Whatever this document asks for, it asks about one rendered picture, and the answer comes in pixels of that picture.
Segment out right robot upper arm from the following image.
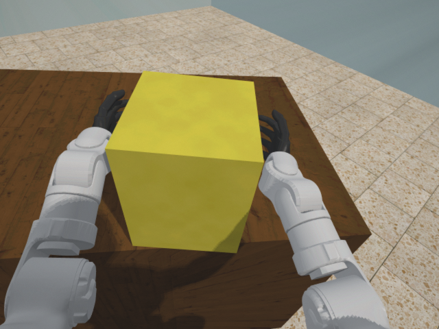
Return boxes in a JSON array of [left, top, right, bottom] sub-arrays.
[[302, 275, 390, 329]]

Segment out right robot hand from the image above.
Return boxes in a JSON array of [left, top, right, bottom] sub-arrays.
[[258, 110, 290, 161]]

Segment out pedestal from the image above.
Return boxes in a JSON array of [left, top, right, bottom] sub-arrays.
[[0, 69, 372, 329]]

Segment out left robot upper arm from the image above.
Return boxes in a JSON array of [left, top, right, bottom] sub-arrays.
[[0, 257, 97, 329]]

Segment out carton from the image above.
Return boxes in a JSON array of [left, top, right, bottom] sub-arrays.
[[105, 71, 264, 253]]

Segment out left robot hand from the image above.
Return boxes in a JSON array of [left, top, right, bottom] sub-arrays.
[[92, 90, 129, 134]]

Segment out left robot forearm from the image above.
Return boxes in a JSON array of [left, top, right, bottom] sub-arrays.
[[4, 127, 112, 319]]

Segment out right robot forearm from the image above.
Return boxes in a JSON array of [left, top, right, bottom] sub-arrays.
[[259, 151, 389, 325]]

